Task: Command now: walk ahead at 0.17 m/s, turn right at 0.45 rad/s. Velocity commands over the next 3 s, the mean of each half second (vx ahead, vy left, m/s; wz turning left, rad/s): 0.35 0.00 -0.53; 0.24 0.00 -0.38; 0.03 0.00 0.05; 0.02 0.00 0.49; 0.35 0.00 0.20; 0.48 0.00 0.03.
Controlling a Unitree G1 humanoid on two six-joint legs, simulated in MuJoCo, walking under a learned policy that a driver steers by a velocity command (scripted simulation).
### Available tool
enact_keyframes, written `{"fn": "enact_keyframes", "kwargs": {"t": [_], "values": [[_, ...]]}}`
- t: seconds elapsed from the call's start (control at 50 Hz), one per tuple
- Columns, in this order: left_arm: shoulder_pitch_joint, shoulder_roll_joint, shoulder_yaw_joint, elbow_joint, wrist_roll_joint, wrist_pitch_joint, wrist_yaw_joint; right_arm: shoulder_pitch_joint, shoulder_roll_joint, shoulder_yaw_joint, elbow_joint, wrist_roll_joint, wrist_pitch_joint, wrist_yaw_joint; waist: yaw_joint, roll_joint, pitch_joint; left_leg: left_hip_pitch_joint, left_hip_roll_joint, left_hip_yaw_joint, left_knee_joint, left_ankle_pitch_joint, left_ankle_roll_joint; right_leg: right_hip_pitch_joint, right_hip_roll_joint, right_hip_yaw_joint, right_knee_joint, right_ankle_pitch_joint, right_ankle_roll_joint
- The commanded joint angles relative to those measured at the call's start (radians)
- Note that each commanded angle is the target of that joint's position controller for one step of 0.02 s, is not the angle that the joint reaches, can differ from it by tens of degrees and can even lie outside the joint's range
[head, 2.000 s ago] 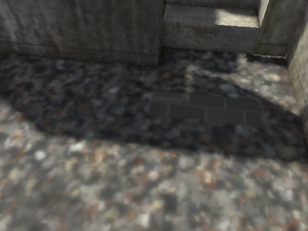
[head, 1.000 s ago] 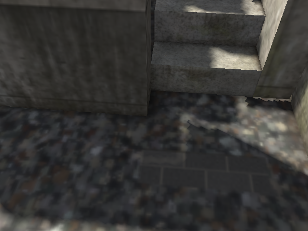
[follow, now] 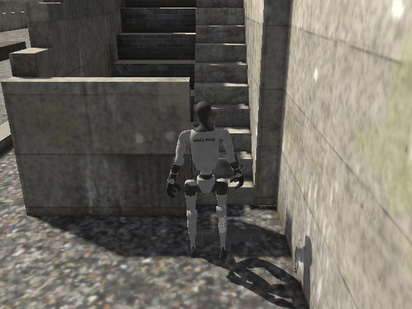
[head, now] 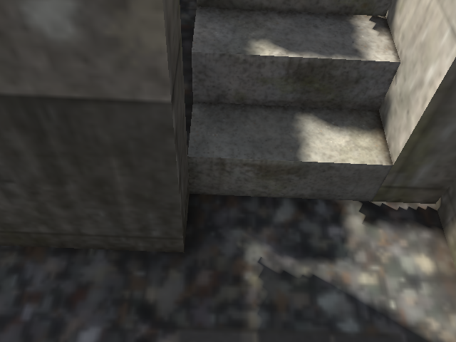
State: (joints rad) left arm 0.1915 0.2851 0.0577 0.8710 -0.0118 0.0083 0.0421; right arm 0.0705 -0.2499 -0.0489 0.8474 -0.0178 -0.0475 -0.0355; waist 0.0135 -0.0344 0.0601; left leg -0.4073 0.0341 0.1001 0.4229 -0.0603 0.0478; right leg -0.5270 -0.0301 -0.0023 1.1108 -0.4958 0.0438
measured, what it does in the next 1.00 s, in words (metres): walks ahead, turning right: right foot, then left foot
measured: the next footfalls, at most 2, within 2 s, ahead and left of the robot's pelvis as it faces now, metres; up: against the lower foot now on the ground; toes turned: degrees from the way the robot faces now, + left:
right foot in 0.28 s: +0.07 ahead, -0.15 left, +0.00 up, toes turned -12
left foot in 0.70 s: +0.40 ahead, -0.01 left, +0.00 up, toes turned -25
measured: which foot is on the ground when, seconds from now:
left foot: down 0.00-0.26, up 0.28-0.68, down 0.70-1.00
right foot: up 0.00-0.26, down 0.28-0.72, up 0.74-1.00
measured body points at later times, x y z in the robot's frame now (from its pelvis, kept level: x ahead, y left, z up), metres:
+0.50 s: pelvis +0.10 -0.07 +0.02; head +0.12 -0.11 +0.47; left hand +0.17 +0.21 -0.09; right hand +0.23 -0.37 -0.09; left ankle +0.28 +0.08 -0.67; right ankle +0.03 -0.14 -0.74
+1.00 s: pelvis +0.29 -0.08 +0.00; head +0.33 -0.10 +0.45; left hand +0.55 +0.09 -0.10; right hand +0.27 -0.38 -0.12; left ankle +0.37 +0.00 -0.74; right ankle +0.27 -0.23 -0.72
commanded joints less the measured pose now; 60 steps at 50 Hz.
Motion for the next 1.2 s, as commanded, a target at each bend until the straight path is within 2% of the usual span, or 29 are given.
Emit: {"fn": "enact_keyframes", "kwargs": {"t": [0.02,0.16,0.2,0.24,0.26,0.28,0.3,0.32,0.34,0.38,0.44,0.56,0.66,0.68,0.7,0.72,0.74,0.76,0.78,0.82,0.86,0.9,0.98,1.0,1.02,1.04,1.06,1.1,1.2], "values": [[0.101,0.049,0.014,-0.060,0.019,0.018,-0.001,0.010,-0.179,-0.043,-0.024,0.002,-0.014,-0.007,0.014,0.165,-0.181,0.088,0.290,-0.209,-0.273,-0.148,0.197,0.050,-0.060,0.009,-0.027,0.090,-0.015],[0.029,0.082,0.030,-0.086,0.008,-0.007,-0.035,-0.019,-0.221,-0.066,-0.005,0.032,-0.019,-0.004,0.019,0.181,-0.159,0.127,0.282,-0.095,-0.306,-0.373,0.119,0.157,-0.048,-0.053,-0.343,0.173,-0.075],[0.048,0.081,0.034,-0.074,0.003,-0.006,-0.042,-0.010,-0.219,-0.063,-0.003,0.040,0.002,0.006,0.023,0.176,-0.134,0.139,0.290,-0.090,-0.277,-0.453,0.100,0.196,-0.028,-0.089,-0.458,0.143,-0.097],[0.140,0.081,0.044,-0.025,0.004,-0.002,-0.043,-0.024,-0.193,-0.055,-0.005,0.047,0.021,0.008,0.060,0.126,-0.108,0.078,0.246,-0.043,-0.178,-0.539,0.051,0.320,0.024,-0.144,-0.610,0.152,-0.138],[0.238,0.089,0.053,0.025,0.000,0.000,-0.041,-0.031,-0.153,-0.044,-0.014,0.044,0.022,0.014,0.085,0.045,-0.090,0.015,0.205,0.007,-0.029,-0.565,0.015,0.400,0.033,-0.111,-0.680,0.115,-0.176],[0.307,0.134,0.067,0.040,-0.003,-0.004,-0.032,-0.052,-0.081,-0.026,-0.028,0.032,0.020,0.031,0.100,-0.156,-0.053,-0.203,0.119,0.097,0.344,-0.548,-0.048,0.505,-0.143,0.184,-0.796,-0.027,-0.259],[0.271,0.259,0.083,-0.024,0.012,-0.025,-0.039,-0.119,-0.072,-0.021,-0.091,0.015,0.002,0.033,0.080,-0.269,-0.009,-0.505,-0.011,-0.022,0.565,-0.523,-0.085,0.508,-0.305,0.673,-0.950,-0.286,-0.394],[0.197,0.251,0.086,-0.067,0.031,-0.061,-0.047,-0.178,-0.127,-0.027,-0.115,0.028,-0.026,0.045,0.078,-0.175,0.018,-0.586,0.011,-0.154,0.621,-0.424,-0.054,0.497,-0.345,0.720,-1.035,-0.321,-0.415],[0.136,0.206,0.073,-0.090,0.022,-0.084,-0.042,-0.160,-0.165,-0.036,-0.111,0.033,-0.045,0.050,0.038,-0.150,0.034,-0.605,0.032,-0.171,0.601,-0.298,-0.044,0.509,-0.318,0.632,-1.013,-0.175,-0.372],[0.131,0.147,0.060,-0.088,-0.012,-0.087,-0.038,-0.101,-0.172,-0.044,-0.057,-0.002,-0.062,0.042,0.004,-0.071,-0.017,-0.476,0.054,-0.163,0.498,-0.150,-0.055,0.488,-0.237,0.435,-0.959,0.098,-0.288],[0.177,0.149,0.055,-0.091,0.004,-0.082,-0.019,-0.129,-0.128,-0.038,-0.061,-0.013,-0.068,0.055,0.011,-0.054,-0.068,-0.323,0.007,-0.141,0.349,0.027,-0.076,0.456,-0.171,0.302,-0.929,0.329,-0.246],[0.273,0.133,0.059,-0.072,-0.014,-0.084,-0.019,-0.230,-0.097,-0.026,-0.108,0.032,-0.070,0.072,0.061,-0.107,0.000,-0.238,-0.036,-0.157,0.115,0.054,-0.081,0.440,-0.170,0.326,-0.908,0.256,-0.249],[0.232,0.158,0.063,-0.081,-0.003,-0.056,-0.008,-0.172,-0.149,-0.038,-0.120,0.020,-0.098,0.067,0.021,-0.164,-0.024,-0.019,-0.084,-0.119,0.024,0.010,-0.055,0.461,-0.150,0.348,-0.729,0.602,-0.181],[0.199,0.169,0.068,-0.107,-0.003,-0.051,-0.007,-0.099,-0.161,-0.043,-0.101,0.001,-0.098,0.056,-0.018,-0.178,-0.074,0.071,-0.085,-0.108,-0.034,0.045,-0.032,0.481,-0.116,0.323,-0.634,0.736,-0.150],[0.187,0.128,0.056,-0.122,0.000,-0.053,-0.010,-0.010,-0.197,-0.053,-0.083,-0.016,-0.104,0.051,-0.058,-0.137,-0.157,0.233,-0.030,-0.137,-0.043,0.150,0.009,0.446,-0.065,0.288,-0.481,0.788,-0.113],[0.169,0.050,0.025,-0.148,0.022,-0.060,-0.006,0.143,-0.277,-0.064,-0.069,-0.039,-0.107,0.050,-0.115,0.038,-0.302,0.522,0.147,-0.297,0.058,0.446,0.083,0.243,0.013,0.240,-0.207,0.543,-0.066],[0.389,-0.026,0.000,-0.147,-0.001,-0.069,-0.015,0.182,-0.332,-0.078,-0.038,-0.049,-0.095,0.064,-0.008,0.403,-0.460,0.826,0.407,-0.698,0.047,0.667,0.305,-0.071,0.160,0.178,0.124,-0.212,-0.015],[0.404,0.107,0.026,-0.104,-0.023,-0.066,-0.009,0.171,-0.244,-0.064,-0.047,-0.012,-0.085,0.073,-0.031,0.278,-0.430,0.740,0.404,-0.733,-0.013,0.480,0.314,-0.125,0.103,0.232,0.271,-0.172,0.000],[0.275,0.160,0.037,-0.116,-0.024,-0.058,-0.007,0.107,-0.172,-0.044,-0.071,0.000,-0.078,0.068,-0.055,0.190,-0.286,0.614,0.348,-0.546,-0.011,0.466,0.269,-0.169,0.068,0.190,0.296,-0.121,0.005],[0.159,0.158,0.038,-0.132,0.017,-0.031,0.007,0.012,-0.115,-0.014,-0.074,-0.017,-0.077,0.066,-0.031,0.090,-0.166,0.371,0.261,-0.356,-0.037,0.595,0.225,-0.082,0.001,0.146,0.163,-0.039,0.012],[0.158,0.084,0.014,-0.149,0.019,-0.008,0.015,-0.043,-0.135,-0.013,-0.045,-0.013,-0.071,0.072,0.027,0.117,-0.134,0.202,0.197,-0.267,-0.085,0.561,0.195,0.090,-0.026,0.103,-0.064,-0.003,0.015],[0.125,0.039,-0.011,-0.166,0.016,-0.006,0.016,-0.071,-0.164,-0.014,-0.030,-0.013,-0.063,0.072,0.025,0.164,-0.147,0.164,0.172,-0.213,-0.092,0.607,0.195,0.201,-0.012,0.053,-0.293,0.051,0.024],[0.119,0.089,-0.007,-0.153,0.013,0.009,0.004,-0.097,-0.191,-0.010,-0.037,0.007,-0.038,0.073,0.047,0.158,-0.189,0.150,0.169,-0.220,-0.074,0.258,0.153,0.390,0.012,0.031,-0.571,0.357,0.003],[0.103,0.111,-0.005,-0.153,0.019,0.012,0.005,-0.102,-0.171,0.001,-0.041,0.016,-0.037,0.077,0.050,0.147,-0.168,0.111,0.138,-0.221,-0.069,0.051,0.115,0.445,0.017,0.032,-0.622,0.382,-0.005],[0.061,0.131,-0.008,-0.187,0.050,0.016,0.003,-0.089,-0.135,0.020,-0.039,0.008,-0.040,0.079,0.050,0.132,-0.136,0.044,0.106,-0.209,-0.064,-0.124,0.057,0.483,-0.029,0.092,-0.691,0.416,-0.028],[0.035,0.172,-0.007,-0.215,0.060,0.018,0.007,-0.057,-0.109,0.034,-0.030,-0.008,-0.044,0.084,0.026,0.044,-0.135,-0.009,0.050,-0.174,0.003,-0.273,-0.002,0.529,-0.135,0.213,-0.721,0.504,-0.066],[-0.031,0.194,-0.012,-0.221,0.064,0.023,0.010,0.038,-0.102,0.033,-0.025,-0.018,-0.044,0.084,-0.057,-0.114,-0.144,0.058,-0.011,-0.106,0.028,-0.318,-0.039,0.413,-0.181,0.264,-0.718,0.419,-0.152],[-0.080,0.128,-0.030,-0.222,0.058,0.017,-0.006,-0.003,-0.156,0.028,-0.019,-0.023,-0.037,0.076,-0.028,-0.090,-0.076,0.149,-0.012,-0.090,0.019,-0.205,-0.062,0.288,-0.082,0.203,-0.737,0.175,-0.116],[-0.018,0.144,-0.038,-0.196,0.049,-0.004,-0.005,-0.004,-0.176,0.030,-0.005,-0.009,-0.044,0.077,-0.001,-0.017,-0.107,0.168,0.012,-0.114,0.026,0.006,-0.032,0.364,-0.035,0.149,-0.639,0.487,-0.063]]}}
